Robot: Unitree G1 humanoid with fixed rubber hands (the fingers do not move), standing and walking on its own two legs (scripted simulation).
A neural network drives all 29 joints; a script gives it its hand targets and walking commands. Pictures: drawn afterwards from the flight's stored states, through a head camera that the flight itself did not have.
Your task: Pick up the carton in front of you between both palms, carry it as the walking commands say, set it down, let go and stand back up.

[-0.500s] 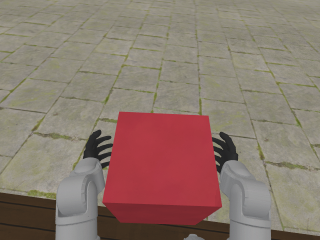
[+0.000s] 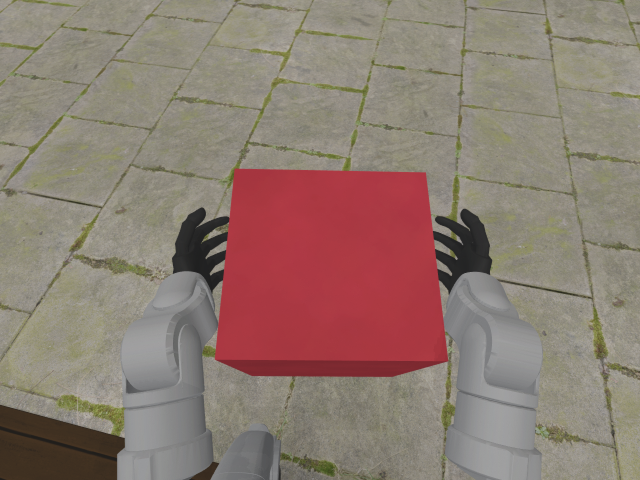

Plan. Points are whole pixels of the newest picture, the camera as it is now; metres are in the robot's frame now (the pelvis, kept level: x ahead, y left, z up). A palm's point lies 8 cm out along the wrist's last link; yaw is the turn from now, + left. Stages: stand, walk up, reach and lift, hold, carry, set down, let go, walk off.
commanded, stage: carry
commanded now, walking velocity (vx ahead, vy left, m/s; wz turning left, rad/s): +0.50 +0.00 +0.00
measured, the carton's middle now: (326, 289) +0.35 +0.02 +0.00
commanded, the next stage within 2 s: none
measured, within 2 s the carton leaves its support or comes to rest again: neither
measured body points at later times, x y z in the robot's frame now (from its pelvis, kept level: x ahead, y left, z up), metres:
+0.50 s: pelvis +0.37 +0.06 -0.10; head +0.43 +0.07 +0.34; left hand +0.73 +0.18 -0.06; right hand +0.70 -0.13 -0.05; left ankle +0.36 +0.09 -0.83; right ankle +0.35 -0.10 -0.73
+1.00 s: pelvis +0.71 +0.03 -0.08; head +0.74 +0.02 +0.37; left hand +1.02 +0.20 +0.00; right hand +1.05 -0.11 +0.00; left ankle +0.74 +0.19 -0.77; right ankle +0.69 -0.02 -0.83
